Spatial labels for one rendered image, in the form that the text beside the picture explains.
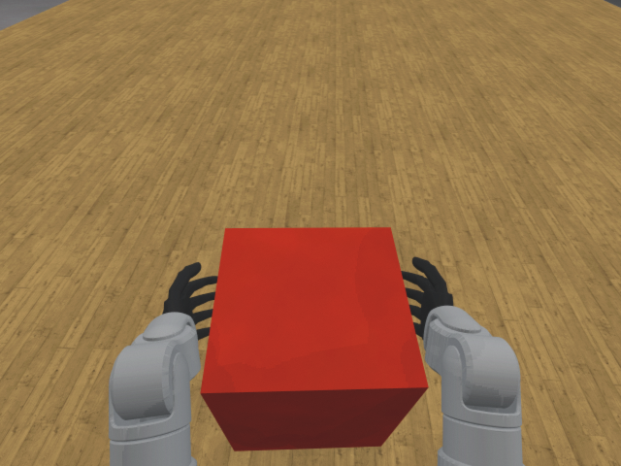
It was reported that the left robot forearm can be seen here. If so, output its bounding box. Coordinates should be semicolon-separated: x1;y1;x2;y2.
109;312;201;466

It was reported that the left robot hand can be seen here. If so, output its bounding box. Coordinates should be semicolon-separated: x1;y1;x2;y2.
162;262;217;341

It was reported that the right robot hand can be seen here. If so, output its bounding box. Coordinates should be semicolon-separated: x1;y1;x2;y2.
401;257;453;340

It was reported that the right robot forearm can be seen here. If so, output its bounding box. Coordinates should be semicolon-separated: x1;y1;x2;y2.
423;306;525;466

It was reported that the carton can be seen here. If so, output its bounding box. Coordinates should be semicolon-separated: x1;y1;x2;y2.
201;227;429;451

